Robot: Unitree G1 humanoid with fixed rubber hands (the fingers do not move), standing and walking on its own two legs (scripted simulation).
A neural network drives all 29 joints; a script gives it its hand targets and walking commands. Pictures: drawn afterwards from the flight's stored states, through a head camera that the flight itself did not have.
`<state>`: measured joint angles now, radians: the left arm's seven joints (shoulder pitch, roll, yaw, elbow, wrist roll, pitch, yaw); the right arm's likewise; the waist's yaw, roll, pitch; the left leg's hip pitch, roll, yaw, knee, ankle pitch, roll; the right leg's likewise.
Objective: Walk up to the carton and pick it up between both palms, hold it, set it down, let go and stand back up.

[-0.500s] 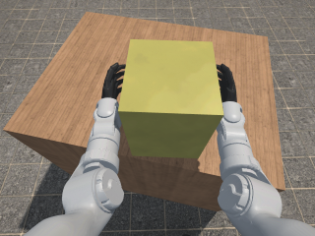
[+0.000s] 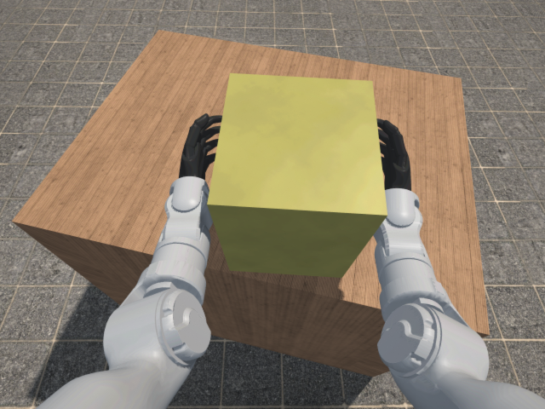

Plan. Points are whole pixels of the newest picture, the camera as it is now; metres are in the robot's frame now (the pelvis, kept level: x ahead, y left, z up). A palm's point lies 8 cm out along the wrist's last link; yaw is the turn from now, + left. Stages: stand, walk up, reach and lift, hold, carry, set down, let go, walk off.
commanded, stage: reach and lift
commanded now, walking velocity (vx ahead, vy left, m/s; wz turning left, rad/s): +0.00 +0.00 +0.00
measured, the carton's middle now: (292, 187) +0.44 -0.01 +0.03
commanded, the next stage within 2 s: none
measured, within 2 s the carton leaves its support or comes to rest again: neither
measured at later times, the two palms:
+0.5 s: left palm (188, 193) +0.40 +0.14 +0.07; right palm (394, 202) +0.38 -0.15 +0.08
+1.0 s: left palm (182, 192) +0.39 +0.15 +0.08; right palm (392, 197) +0.38 -0.14 +0.09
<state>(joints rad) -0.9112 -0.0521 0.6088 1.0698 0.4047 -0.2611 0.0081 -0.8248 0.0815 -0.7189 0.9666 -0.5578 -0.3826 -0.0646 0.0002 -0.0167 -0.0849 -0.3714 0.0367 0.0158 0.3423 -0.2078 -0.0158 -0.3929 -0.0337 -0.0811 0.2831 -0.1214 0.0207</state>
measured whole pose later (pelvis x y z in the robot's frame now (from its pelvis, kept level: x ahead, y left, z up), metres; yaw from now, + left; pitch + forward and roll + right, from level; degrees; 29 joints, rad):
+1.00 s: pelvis -0.03 -0.01 +0.00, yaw +0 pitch +10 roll -1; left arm -0.82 0.01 0.39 1.04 0.24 -0.21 0.06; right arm -0.77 0.02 -0.40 1.10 -0.27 -0.41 -0.18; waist 0.01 -0.03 -0.08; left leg -0.32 0.05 0.01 0.32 -0.16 -0.03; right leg -0.32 -0.01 -0.09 0.21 -0.06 0.00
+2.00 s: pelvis -0.06 -0.01 +0.00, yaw +3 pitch -8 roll -1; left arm -0.75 -0.03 0.31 0.36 0.32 0.52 -0.01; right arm -0.74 0.01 -0.17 0.69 0.05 0.10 -0.17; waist -0.09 -0.06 0.08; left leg -0.04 0.04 -0.03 0.34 -0.17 -0.03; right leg -0.02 -0.03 -0.13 0.24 -0.08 0.01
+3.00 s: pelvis -0.06 -0.01 +0.00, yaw +2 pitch -11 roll -1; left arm -0.77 -0.04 0.35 0.20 0.38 0.71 -0.05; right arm -0.79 -0.02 -0.10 0.61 0.14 0.25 -0.18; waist -0.11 -0.05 0.10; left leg 0.02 0.04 -0.02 0.35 -0.18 -0.03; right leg 0.03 -0.03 -0.12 0.26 -0.10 0.01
